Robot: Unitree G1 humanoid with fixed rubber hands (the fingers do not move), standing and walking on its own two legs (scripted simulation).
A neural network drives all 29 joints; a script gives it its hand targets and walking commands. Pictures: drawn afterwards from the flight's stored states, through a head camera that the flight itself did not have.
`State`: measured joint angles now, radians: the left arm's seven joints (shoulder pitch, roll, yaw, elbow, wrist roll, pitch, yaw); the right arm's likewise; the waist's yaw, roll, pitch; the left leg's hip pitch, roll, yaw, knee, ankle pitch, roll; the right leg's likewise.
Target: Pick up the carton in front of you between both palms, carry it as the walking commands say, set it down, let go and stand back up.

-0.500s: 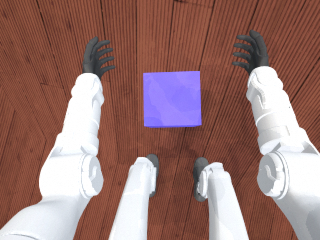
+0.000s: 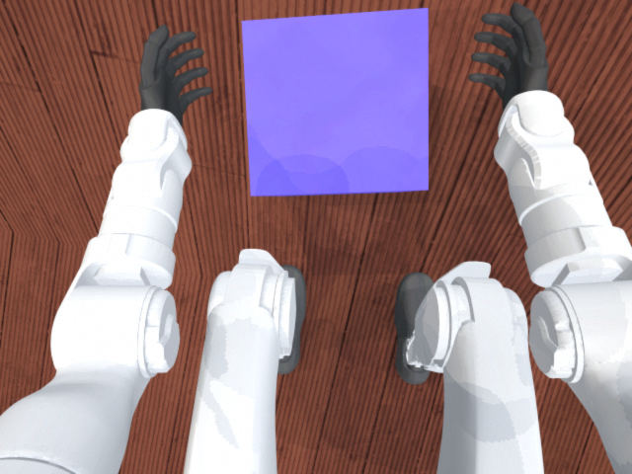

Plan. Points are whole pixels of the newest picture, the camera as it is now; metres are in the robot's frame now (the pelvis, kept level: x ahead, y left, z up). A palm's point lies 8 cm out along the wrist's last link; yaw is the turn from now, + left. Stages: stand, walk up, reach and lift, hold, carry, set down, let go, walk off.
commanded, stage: reach and lift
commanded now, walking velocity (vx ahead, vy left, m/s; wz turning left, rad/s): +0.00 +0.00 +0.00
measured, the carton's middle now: (337, 125) +0.49 +0.04 -0.30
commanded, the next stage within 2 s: none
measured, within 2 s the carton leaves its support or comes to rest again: leaves its support in 1.10 s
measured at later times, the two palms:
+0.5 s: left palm (204, 115) +0.49 +0.22 -0.23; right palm (490, 99) +0.52 -0.15 -0.23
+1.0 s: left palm (223, 110) +0.49 +0.19 -0.23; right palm (459, 99) +0.51 -0.11 -0.23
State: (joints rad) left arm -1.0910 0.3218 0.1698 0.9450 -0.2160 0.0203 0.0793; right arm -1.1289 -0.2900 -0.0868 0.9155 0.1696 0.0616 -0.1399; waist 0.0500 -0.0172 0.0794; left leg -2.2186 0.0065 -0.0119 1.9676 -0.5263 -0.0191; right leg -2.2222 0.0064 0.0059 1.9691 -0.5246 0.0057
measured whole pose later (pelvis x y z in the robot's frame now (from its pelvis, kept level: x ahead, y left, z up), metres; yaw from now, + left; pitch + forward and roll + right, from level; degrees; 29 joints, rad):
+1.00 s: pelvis -0.02 +0.00 -0.06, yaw +0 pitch +39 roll +0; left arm -1.38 0.29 0.01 1.24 -0.29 -0.05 0.15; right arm -1.42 -0.24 -0.04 1.25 0.23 -0.04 -0.20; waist 0.05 -0.02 0.26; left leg -2.32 0.00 -0.01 2.14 -0.50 -0.01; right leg -2.32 0.02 0.01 2.14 -0.49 0.02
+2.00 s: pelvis +0.03 +0.00 +0.15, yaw +3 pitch +34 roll +0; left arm -0.68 -0.03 0.35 0.63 0.12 0.32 0.05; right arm -0.68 0.08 -0.35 0.63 -0.12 0.29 -0.10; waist 0.03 -0.03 -0.24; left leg -1.61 -0.04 -0.05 1.52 -0.51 -0.03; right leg -1.60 0.07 0.05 1.54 -0.54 0.02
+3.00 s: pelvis +0.08 +0.00 +0.34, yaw +3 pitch -4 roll +0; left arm -0.32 -0.17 0.32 0.42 0.31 0.61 -0.01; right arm -0.34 0.17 -0.33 0.44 -0.30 0.60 0.01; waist 0.00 -0.01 -0.02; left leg -0.20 -0.03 -0.06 0.49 -0.22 0.00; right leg -0.18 0.03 0.08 0.51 -0.25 0.00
